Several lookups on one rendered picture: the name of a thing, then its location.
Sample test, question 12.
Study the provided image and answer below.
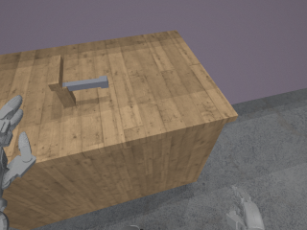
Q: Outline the left robot forearm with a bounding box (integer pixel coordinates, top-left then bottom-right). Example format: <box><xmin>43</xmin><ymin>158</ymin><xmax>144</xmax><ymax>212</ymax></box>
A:
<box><xmin>0</xmin><ymin>197</ymin><xmax>10</xmax><ymax>230</ymax></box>

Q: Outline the tap lever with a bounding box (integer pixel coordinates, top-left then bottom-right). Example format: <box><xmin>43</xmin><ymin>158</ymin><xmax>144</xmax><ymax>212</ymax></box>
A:
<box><xmin>62</xmin><ymin>75</ymin><xmax>109</xmax><ymax>91</ymax></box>

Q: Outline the counter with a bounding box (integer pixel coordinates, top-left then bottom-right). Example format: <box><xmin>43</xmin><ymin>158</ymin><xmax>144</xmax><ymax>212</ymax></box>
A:
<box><xmin>0</xmin><ymin>30</ymin><xmax>238</xmax><ymax>230</ymax></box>

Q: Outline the robot right hand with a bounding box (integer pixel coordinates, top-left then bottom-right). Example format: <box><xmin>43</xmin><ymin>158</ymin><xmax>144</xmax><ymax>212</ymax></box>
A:
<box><xmin>226</xmin><ymin>185</ymin><xmax>265</xmax><ymax>230</ymax></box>

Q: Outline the robot left hand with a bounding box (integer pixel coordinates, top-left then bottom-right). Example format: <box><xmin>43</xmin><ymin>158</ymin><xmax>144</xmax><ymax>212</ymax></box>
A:
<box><xmin>0</xmin><ymin>95</ymin><xmax>36</xmax><ymax>198</ymax></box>

